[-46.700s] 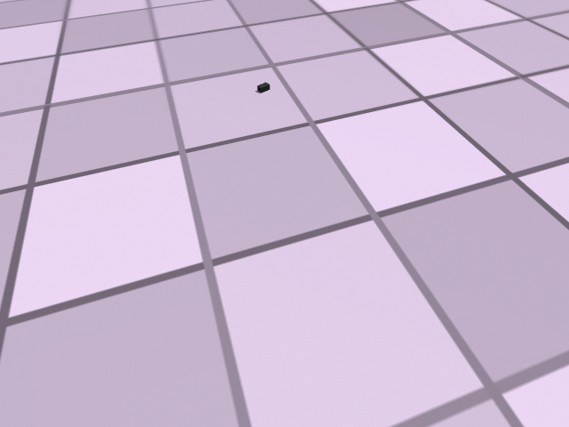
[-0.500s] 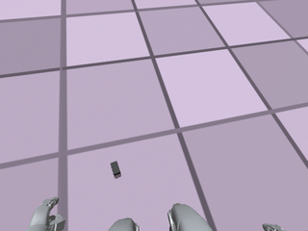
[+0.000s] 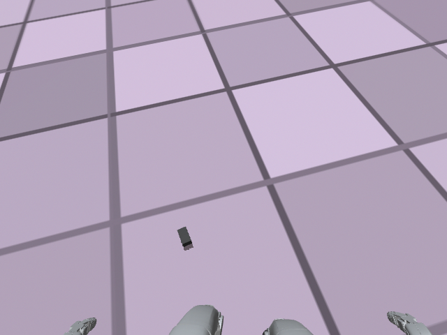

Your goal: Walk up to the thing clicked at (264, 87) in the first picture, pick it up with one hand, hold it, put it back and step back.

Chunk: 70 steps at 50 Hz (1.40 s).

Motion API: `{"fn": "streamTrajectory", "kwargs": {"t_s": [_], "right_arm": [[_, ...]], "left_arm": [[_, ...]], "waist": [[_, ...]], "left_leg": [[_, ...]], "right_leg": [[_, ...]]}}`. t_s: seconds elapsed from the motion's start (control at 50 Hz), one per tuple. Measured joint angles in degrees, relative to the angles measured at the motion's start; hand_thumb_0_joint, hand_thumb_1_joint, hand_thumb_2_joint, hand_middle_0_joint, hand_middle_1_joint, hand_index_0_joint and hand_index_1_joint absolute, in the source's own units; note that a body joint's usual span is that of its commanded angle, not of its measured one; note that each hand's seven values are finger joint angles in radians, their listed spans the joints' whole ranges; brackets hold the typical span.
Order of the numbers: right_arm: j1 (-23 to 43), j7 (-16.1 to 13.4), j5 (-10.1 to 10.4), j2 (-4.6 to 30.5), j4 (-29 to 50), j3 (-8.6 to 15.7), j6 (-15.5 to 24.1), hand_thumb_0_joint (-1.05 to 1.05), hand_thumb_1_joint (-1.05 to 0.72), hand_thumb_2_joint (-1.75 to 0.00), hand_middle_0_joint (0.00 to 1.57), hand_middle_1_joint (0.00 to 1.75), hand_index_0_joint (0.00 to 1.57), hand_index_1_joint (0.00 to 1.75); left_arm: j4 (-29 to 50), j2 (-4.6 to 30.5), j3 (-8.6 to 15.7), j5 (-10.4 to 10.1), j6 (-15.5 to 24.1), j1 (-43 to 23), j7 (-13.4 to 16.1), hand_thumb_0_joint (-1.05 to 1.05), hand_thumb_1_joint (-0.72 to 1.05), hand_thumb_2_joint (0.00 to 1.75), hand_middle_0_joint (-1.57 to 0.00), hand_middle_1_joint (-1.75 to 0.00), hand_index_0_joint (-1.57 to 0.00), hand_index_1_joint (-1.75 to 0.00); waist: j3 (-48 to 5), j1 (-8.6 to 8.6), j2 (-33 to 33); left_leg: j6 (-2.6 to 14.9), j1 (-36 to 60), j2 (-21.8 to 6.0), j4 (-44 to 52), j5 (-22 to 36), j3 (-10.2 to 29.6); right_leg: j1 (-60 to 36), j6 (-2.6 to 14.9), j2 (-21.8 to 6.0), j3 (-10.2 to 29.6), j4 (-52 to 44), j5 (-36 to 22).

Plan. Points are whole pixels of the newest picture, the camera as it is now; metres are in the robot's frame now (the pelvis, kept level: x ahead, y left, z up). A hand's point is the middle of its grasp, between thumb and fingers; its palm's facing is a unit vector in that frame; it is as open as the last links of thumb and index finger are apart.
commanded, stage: step back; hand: left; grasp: from above
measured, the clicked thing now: (184, 236) +0.57 +0.24 -0.74
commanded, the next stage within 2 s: none
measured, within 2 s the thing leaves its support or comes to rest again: neither
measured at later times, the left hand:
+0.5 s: hand out of the picture -0.07 +0.28 -0.16, palm faces +0.00 -0.92 -0.39, open 7.4 cm
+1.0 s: hand out of the picture -0.21 +0.27 -0.15, palm faces +0.06 -0.92 -0.38, open 7.4 cm
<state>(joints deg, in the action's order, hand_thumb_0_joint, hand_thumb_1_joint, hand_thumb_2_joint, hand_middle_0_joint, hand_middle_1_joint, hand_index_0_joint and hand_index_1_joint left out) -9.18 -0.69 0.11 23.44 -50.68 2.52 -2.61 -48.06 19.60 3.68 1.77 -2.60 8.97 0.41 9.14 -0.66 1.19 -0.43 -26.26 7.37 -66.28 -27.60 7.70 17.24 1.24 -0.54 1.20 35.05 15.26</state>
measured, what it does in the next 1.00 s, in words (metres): walks backwards: left foot, then right foot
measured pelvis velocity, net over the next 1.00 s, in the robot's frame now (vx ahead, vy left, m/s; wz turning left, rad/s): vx -0.33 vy -0.01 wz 0.05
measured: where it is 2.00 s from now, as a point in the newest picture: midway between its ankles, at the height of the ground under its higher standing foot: outside the picture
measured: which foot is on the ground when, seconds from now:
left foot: up 0.00-0.14, down 0.16-0.56, up 0.58-0.84, down 0.86-1.00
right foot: down 0.00-0.18, up 0.20-0.52, down 0.54-0.88, up 0.90-1.00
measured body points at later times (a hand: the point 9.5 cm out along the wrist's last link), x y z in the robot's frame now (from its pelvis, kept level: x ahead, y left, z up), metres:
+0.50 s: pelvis -0.15 +0.00 -0.01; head -0.09 +0.02 +0.44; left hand -0.07 +0.33 -0.13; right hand -0.02 -0.30 -0.11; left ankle -0.07 +0.14 -0.73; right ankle -0.20 -0.14 -0.70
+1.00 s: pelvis -0.33 -0.01 +0.00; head -0.28 +0.01 +0.44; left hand -0.21 +0.31 -0.12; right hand -0.23 -0.31 -0.12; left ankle -0.29 +0.10 -0.73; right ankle -0.30 -0.15 -0.66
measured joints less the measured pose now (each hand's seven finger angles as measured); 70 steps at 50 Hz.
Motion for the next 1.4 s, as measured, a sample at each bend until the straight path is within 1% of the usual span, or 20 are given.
{"fn": "streamTrajectory", "kwargs": {"t_s": [0.1, 0.18, 0.26, 0.36, 0.44, 0.52, 0.56, 0.62, 0.7, 0.82, 0.86, 0.9, 0.96, 1.04, 1.12, 1.2, 1.24, 1.3, 1.34, 1.4], "right_arm": [[-1.65, -0.04, -0.42, 0.83, -0.19, 0.17, -0.18, 0.01, -0.91, -0.89, 0.21, 0.30, 0.20, 0.30], [-1.50, 0.28, -1.42, -0.21, -0.70, 0.67, 0.73, 0.01, -0.91, -0.89, 0.20, 0.30, 0.20, 0.30], [-1.13, 1.14, -2.00, -1.87, -0.34, -0.31, 1.08, 0.01, -0.91, -0.89, 0.21, 0.30, 0.20, 0.30], [-0.10, 0.50, -2.06, -3.02, 0.75, -0.97, 1.14, 0.01, -0.90, -0.89, 0.21, 0.30, 0.21, 0.30], [1.85, 0.08, -1.92, -2.83, 3.04, -0.84, 1.58, 0.01, -0.90, -0.89, 0.21, 0.30, 0.21, 0.30], [3.71, 0.20, -1.65, -1.68, 4.73, -0.75, 1.21, 0.00, -0.90, -0.89, 0.21, 0.30, 0.21, 0.30], [4.58, 0.23, -1.13, -0.35, 4.61, -0.35, 0.55, 0.00, -0.90, -0.89, 0.21, 0.30, 0.21, 0.30], [3.96, -0.46, -0.52, -0.16, 3.09, 0.41, -0.71, 0.00, -0.90, -0.89, 0.21, 0.30, 0.21, 0.30], [1.27, -0.52, -0.02, 0.38, 2.10, 0.41, -0.36, 0.01, -0.91, -0.89, 0.21, 0.30, 0.20, 0.30], [-1.70, -0.43, -0.70, -0.14, 0.91, 0.13, -0.02, 0.01, -0.91, -0.89, 0.21, 0.30, 0.20, 0.30], [-2.15, -0.22, -1.05, -0.58, 0.55, 0.18, 0.40, 0.01, -0.91, -0.89, 0.21, 0.30, 0.20, 0.30], [-1.44, 0.07, -1.45, -2.12, -0.30, 0.10, 0.47, 0.01, -0.91, -0.89, 0.21, 0.30, 0.20, 0.30], [-1.18, 0.76, -1.81, -2.77, -0.25, -0.67, 0.65, 0.01, -0.90, -0.89, 0.21, 0.30, 0.20, 0.30], [0.04, 0.41, -2.21, -3.13, 0.37, -1.06, 0.73, 0.01, -0.90, -0.89, 0.21, 0.30, 0.21, 0.30], [2.13, 0.15, -2.29, -2.58, 2.37, -0.69, 1.01, 0.01, -0.90, -0.89, 0.21, 0.30, 0.21, 0.30], [4.15, 0.29, -2.00, -1.03, 3.66, -0.53, 0.69, 0.01, -0.90, -0.89, 0.21, 0.30, 0.21, 0.30], [4.98, 0.36, -1.75, 0.40, 3.24, -0.08, 0.04, 0.00, -0.90, -0.89, 0.21, 0.30, 0.21, 0.30], [3.10, -0.14, -1.26, 0.06, 1.54, 0.55, -1.12, 0.00, -0.90, -0.89, 0.21, 0.30, 0.20, 0.30], [1.44, -0.01, -0.95, 0.31, 0.61, 0.54, -1.04, 0.01, -0.91, -0.89, 0.21, 0.30, 0.20, 0.30], [-1.29, 0.51, -1.05, 0.79, -0.76, 0.67, -0.44, 0.01, -0.91, -0.89, 0.21, 0.30, 0.20, 0.30]], "left_arm": [[3.12, 0.73, -0.12, 0.32, 0.33, -1.68, 0.59, 0.01, 0.90, 0.90, -0.21, -0.30, -0.21, -0.31], [4.33, 2.60, -0.03, -0.47, -0.34, -3.20, 0.31, 0.01, 0.90, 0.90, -0.21, -0.30, -0.21, -0.30], [1.86, 3.15, 0.68, -0.98, -1.73, -2.58, 0.60, 0.01, 0.90, 0.90, -0.21, -0.30, -0.20, -0.30], [1.35, 3.76, 1.39, -1.45, -1.31, 0.13, 0.42, 0.01, 0.90, 0.90, -0.21, -0.30, -0.20, -0.30], [0.97, 3.87, 1.49, -1.16, -1.35, 2.02, 0.25, 0.01, 0.90, 0.90, -0.21, -0.30, -0.20, -0.30], [0.06, 3.56, 1.30, -1.05, -0.68, 2.71, -0.14, 0.01, 0.90, 0.90, -0.20, -0.30, -0.20, -0.30], [-0.93, 2.31, 1.19, -0.49, -0.02, 2.58, -0.28, 0.01, 0.90, 0.90, -0.20, -0.30, -0.20, -0.30], [-0.61, 1.20, 0.26, 0.12, -0.04, 3.65, -1.01, 0.01, 0.90, 0.90, -0.21, -0.30, -0.20, -0.30], [-0.07, 0.32, -0.17, 0.44, -0.28, 4.06, -0.47, 0.01, 0.90, 0.90, -0.21, -0.30, -0.21, -0.30], [3.54, 1.56, -0.01, 0.50, -0.09, 1.00, 0.70, 0.01, 0.90, 0.90, -0.21, -0.30, -0.21, -0.31], [4.61, 2.36, -0.07, -0.06, -0.33, -0.47, 0.69, 0.01, 0.90, 0.90, -0.21, -0.30, -0.21, -0.31], [4.38, 3.31, 0.20, -0.58, -0.93, -2.27, 0.75, 0.01, 0.90, 0.90, -0.21, -0.30, -0.21, -0.30], [2.93, 3.17, 0.34, -0.94, -1.96, -2.84, 0.93, 0.01, 0.90, 0.90, -0.21, -0.30, -0.20, -0.30], [2.12, 3.45, 0.65, -1.33, -1.79, -1.45, 0.57, 0.01, 0.90, 0.90, -0.21, -0.30, -0.20, -0.30], [1.20, 3.64, 0.84, -0.96, -1.65, 0.62, 0.00, 0.01, 0.90, 0.90, -0.21, -0.30, -0.20, -0.30], [-0.77, 3.48, 0.56, -0.89, -0.75, 2.20, -0.43, 0.01, 0.90, 0.90, -0.21, -0.30, -0.20, -0.30], [-2.69, 2.15, 0.58, -0.24, 0.06, 2.54, -0.41, 0.01, 0.90, 0.90, -0.21, -0.30, -0.20, -0.30], [-3.51, 1.44, -0.04, 0.42, -0.06, 4.80, -0.75, 0.01, 0.90, 0.90, -0.21, -0.30, -0.20, -0.30], [-4.02, 1.02, -0.29, 0.64, 0.08, 5.83, -0.49, 0.01, 0.90, 0.90, -0.21, -0.30, -0.21, -0.30], [-4.12, 0.91, -0.16, 0.99, 0.80, 6.20, -0.42, 0.01, 0.90, 0.90, -0.21, -0.30, -0.21, -0.31]], "waist": [[0.59, 0.32, -0.73], [2.01, 0.31, -3.89], [1.43, 1.24, -3.64], [0.17, 0.39, -3.54], [0.62, -0.16, -3.05], [1.06, -0.63, -2.12], [1.50, -0.33, 0.70], [0.61, -0.68, 0.78], [-0.58, -1.11, -0.13], [0.26, -0.12, -0.83], [0.81, 0.40, -1.51], [2.52, -0.42, -4.52], [1.91, 0.60, -3.57], [0.46, 0.35, -3.37], [0.15, -0.19, -2.94], [-0.17, -0.99, -1.81], [0.20, -0.50, 1.38], [-1.77, -1.59, 0.40], [-2.68, -1.76, -0.09], [-3.54, -1.60, 0.11]], "left_leg": [[-0.54, 7.19, -3.59, 13.82, -1.73, -2.30], [0.80, 13.04, -4.30, 29.29, 7.11, -5.73], [1.56, 11.13, -6.01, 28.90, 8.46, -5.23], [1.49, 9.41, -7.94, 31.99, 12.43, -5.72], [1.34, 6.84, -9.23, 31.30, 14.19, -6.88], [-0.08, 3.09, -10.48, 28.55, 15.31, -7.92], [-0.58, 0.86, -12.02, 26.00, 15.45, -6.63], [0.00, -2.47, -6.67, 15.82, 2.61, -1.95], [0.13, -3.14, -0.97, 2.29, -0.09, -0.06], [-0.27, 6.86, -3.61, 16.52, -1.59, -3.72], [0.38, 11.24, -4.61, 27.29, 5.09, -5.48], [1.55, 11.60, -3.10, 28.49, 8.20, -7.21], [2.14, 9.73, -5.00, 28.16, 9.70, -6.31], [1.86, 8.07, -7.24, 31.34, 13.71, -6.70], [1.46, 5.46, -9.17, 32.51, 16.84, -7.73], [0.07, 1.63, -11.17, 30.64, 18.71, -8.75], [0.23, -0.65, -12.54, 27.36, 16.89, -6.34], [-0.19, -3.53, -6.56, 16.41, 3.20, -1.56], [-0.26, -4.23, -3.43, 8.83, 2.36, -0.24], [-0.81, -1.80, -2.71, 6.01, 2.59, -1.10]], "right_leg": [[2.91, -0.81, -1.63, -1.96, -0.11, -2.47], [6.67, -1.77, -3.98, -1.59, 4.60, -2.35], [10.60, -0.47, 3.47, 4.93, 21.03, 12.87], [9.67, -1.25, 6.80, 6.84, 33.78, 13.37], [4.10, -2.74, 4.73, 5.88, 26.21, 14.67], [-2.70, -1.92, 1.68, 2.76, 8.78, 10.22], [-4.74, -1.49, 2.71, 0.84, 3.08, 8.26], [-2.23, -0.74, 1.67, 0.79, 4.88, 6.97], [-0.57, -0.78, -0.49, 1.42, 2.59, 3.44], [3.27, -1.33, -1.75, -1.01, 3.00, 0.28], [5.36, -1.85, -2.47, -1.90, 5.42, 0.29], [6.74, -1.53, -3.29, 0.42, 8.04, 1.72], [9.70, -0.48, 2.95, 4.74, 21.74, 13.40], [9.77, -0.68, 6.42, 6.68, 33.93, 13.83], [3.96, -2.29, 4.54, 5.70, 27.34, 14.47], [-4.52, -1.33, 1.01, 2.31, 6.99, 11.31], [-6.51, -1.42, 2.47, 0.23, 2.03, 8.62], [-4.18, -0.76, 1.08, 0.84, 4.07, 7.89], [-3.68, -0.81, -0.13, 1.03, 3.17, 6.51], [-2.75, -0.81, -1.03, 0.29, 2.36, 5.06]]}}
